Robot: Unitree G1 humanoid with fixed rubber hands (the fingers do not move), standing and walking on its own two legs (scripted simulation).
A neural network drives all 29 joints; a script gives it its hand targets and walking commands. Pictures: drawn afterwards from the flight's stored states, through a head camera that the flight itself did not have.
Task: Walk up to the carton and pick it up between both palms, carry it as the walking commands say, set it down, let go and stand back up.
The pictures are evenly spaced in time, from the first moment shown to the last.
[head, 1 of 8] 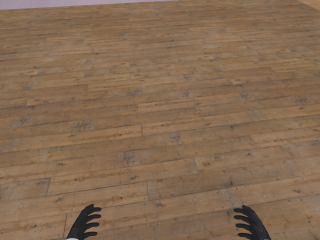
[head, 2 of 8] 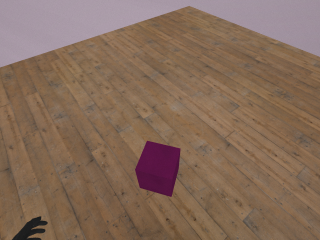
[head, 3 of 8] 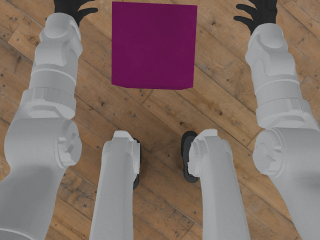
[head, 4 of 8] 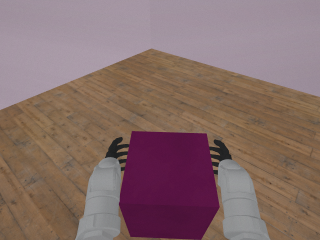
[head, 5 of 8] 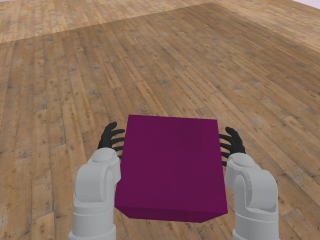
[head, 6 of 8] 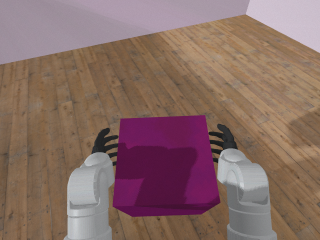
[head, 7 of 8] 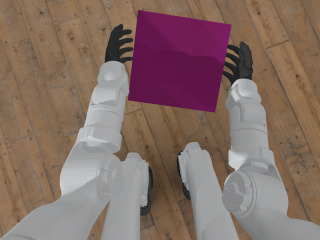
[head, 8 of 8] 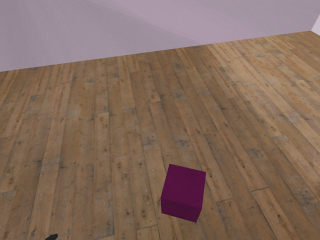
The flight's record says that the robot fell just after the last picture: no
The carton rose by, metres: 0.69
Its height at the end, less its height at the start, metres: +0.00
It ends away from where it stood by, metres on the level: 5.10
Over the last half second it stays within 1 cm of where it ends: yes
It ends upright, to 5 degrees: yes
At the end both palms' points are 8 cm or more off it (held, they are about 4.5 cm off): yes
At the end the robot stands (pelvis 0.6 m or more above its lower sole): yes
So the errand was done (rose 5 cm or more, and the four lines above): yes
